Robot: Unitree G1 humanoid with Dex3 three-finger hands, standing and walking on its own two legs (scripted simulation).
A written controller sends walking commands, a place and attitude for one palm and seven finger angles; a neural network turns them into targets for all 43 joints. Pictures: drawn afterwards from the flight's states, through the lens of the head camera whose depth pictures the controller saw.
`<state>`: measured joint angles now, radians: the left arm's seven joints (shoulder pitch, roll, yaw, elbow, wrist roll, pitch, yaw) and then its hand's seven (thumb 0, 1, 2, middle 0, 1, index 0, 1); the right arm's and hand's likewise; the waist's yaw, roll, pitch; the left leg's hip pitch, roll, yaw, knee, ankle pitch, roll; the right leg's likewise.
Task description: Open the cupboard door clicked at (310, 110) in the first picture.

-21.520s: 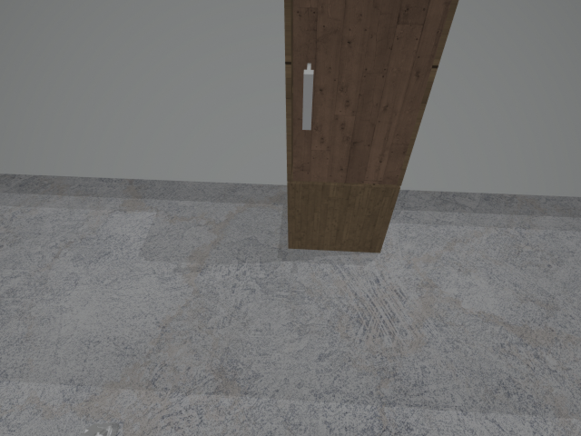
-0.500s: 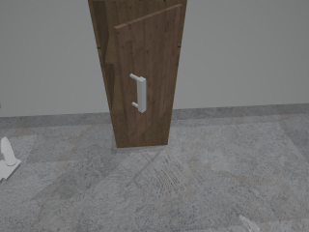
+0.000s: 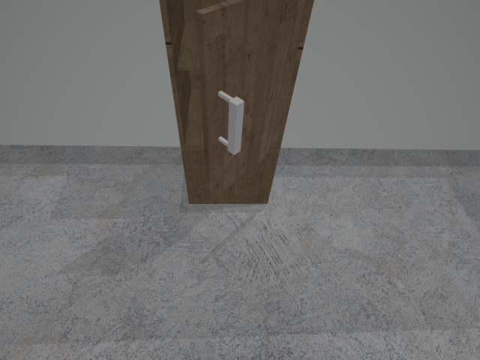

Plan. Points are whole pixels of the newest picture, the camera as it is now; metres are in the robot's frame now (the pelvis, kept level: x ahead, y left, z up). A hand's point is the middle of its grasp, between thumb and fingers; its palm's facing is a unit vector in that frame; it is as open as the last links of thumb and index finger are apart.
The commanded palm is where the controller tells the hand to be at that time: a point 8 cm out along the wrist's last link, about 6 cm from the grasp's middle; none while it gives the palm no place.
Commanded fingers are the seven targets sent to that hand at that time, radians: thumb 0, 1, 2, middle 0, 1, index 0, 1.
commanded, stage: let the arm hang, fingers relaxed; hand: left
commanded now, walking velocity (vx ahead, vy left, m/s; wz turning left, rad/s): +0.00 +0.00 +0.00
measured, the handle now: (228, 123) +0.64 +0.06 -0.01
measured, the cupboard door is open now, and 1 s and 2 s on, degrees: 45 45 45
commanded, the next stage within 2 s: look to check the result in 0.78 s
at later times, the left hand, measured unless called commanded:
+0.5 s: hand out of the picture +0.00 +0.20 -0.16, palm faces +0.00 -0.97 -0.23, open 7.4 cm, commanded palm none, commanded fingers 0.00 0.90 0.90 -0.20 -0.30 -0.20 -0.30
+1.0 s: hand out of the picture +0.01 +0.19 -0.16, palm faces +0.00 -0.98 -0.21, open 7.4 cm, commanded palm none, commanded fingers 0.00 0.90 0.90 -0.20 -0.30 -0.20 -0.30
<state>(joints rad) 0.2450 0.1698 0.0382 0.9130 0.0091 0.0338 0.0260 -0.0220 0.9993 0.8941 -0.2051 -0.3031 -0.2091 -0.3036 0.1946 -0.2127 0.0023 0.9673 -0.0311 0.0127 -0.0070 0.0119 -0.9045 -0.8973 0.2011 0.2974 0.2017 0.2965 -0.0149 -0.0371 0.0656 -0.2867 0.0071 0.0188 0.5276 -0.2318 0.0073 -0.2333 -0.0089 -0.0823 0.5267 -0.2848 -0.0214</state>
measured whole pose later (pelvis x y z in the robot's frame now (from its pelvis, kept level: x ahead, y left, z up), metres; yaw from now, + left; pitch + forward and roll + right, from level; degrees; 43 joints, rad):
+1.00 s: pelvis +0.01 +0.01 +0.01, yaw -1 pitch -1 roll +0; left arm 0.24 0.16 0.01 1.15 0.01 -0.01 0.02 0.01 0.91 0.90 -0.20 -0.30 -0.20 -0.30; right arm 0.25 -0.16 -0.01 1.15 -0.02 0.00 -0.02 0.01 -0.91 -0.90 0.20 0.30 0.20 0.30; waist -0.01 0.02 0.06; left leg -0.20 -0.01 0.04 0.38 -0.17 0.02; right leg -0.16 -0.02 -0.06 0.39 -0.22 -0.01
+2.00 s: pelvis +0.01 -0.03 -0.01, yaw -13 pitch +0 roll +2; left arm 0.20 0.19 0.08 0.98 0.03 0.03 -0.01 0.01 0.91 0.90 -0.20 -0.30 -0.20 -0.30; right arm 0.17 -0.23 -0.07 1.01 -0.02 0.05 -0.03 0.01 -0.90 -0.90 0.20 0.30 0.20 0.30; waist 0.02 0.04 0.11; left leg -0.35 0.08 0.12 0.82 -0.47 -0.03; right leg -0.32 0.03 -0.02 0.67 -0.35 -0.06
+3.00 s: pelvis +0.02 -0.01 +0.00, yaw -50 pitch +0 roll +0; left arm 0.16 0.21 0.06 0.90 0.03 0.03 -0.01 0.01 0.90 0.90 -0.20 -0.30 -0.20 -0.30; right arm 0.24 -0.27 -0.07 0.93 -0.02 0.05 0.00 0.01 -0.91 -0.90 0.20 0.30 0.20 0.30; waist -0.03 0.01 0.10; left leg -0.46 0.08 0.06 0.98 -0.44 -0.07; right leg -0.27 0.02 0.05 0.54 -0.28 -0.02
